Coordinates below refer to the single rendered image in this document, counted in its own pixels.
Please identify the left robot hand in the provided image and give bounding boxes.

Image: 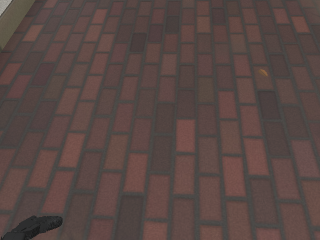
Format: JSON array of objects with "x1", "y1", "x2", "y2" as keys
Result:
[{"x1": 1, "y1": 215, "x2": 63, "y2": 240}]

